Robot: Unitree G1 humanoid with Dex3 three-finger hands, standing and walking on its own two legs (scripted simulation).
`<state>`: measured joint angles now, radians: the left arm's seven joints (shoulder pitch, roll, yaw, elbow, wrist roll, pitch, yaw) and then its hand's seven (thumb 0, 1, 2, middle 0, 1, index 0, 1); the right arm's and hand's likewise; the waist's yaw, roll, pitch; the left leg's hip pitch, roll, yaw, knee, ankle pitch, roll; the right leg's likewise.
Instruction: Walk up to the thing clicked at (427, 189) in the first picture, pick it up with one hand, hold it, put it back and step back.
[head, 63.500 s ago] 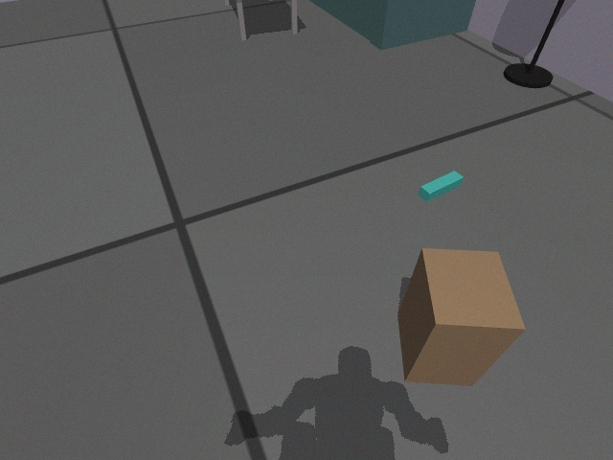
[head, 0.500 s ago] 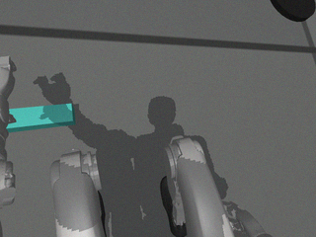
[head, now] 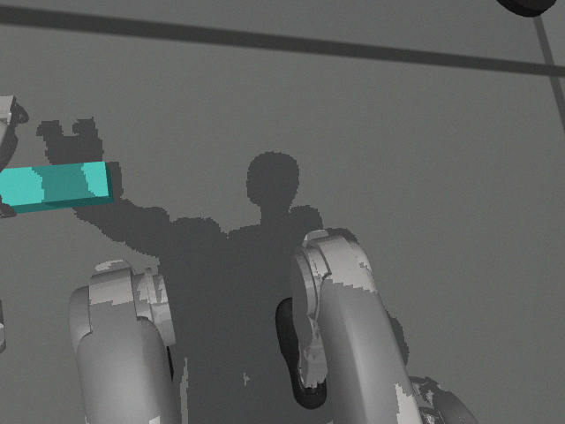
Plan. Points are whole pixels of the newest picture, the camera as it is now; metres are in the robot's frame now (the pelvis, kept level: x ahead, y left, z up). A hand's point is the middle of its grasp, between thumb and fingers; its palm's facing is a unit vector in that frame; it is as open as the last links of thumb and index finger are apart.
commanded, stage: home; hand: left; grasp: from above
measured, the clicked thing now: (34, 189) +0.46 +0.34 -0.29
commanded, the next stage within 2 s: none
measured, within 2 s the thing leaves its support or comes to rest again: neither
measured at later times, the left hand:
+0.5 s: hand out of the picture +0.38 +0.33 -0.02, palm faces -0.32 -0.44 -0.84, open 10.0 cm
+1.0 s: hand out of the picture +0.25 +0.26 +0.20, palm faces +0.10 -0.92 -0.38, open 7.4 cm
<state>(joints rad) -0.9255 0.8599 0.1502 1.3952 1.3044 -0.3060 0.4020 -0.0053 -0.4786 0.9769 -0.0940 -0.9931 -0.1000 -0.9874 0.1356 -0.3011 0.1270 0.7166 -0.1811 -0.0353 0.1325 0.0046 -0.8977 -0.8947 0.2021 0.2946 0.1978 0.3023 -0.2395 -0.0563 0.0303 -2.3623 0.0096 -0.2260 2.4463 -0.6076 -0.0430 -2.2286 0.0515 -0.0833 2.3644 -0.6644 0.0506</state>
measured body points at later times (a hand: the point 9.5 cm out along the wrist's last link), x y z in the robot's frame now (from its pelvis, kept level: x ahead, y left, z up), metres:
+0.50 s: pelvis +0.01 +0.00 +0.10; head +0.21 +0.06 +0.50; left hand +0.40 +0.35 +0.03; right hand +0.13 -0.25 -0.02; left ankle +0.09 +0.14 -0.28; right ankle +0.11 -0.13 -0.28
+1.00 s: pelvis +0.04 +0.01 +0.29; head +0.14 +0.05 +0.72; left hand +0.24 +0.30 +0.22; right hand +0.28 -0.19 +0.20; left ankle +0.09 +0.14 -0.28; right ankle +0.11 -0.13 -0.28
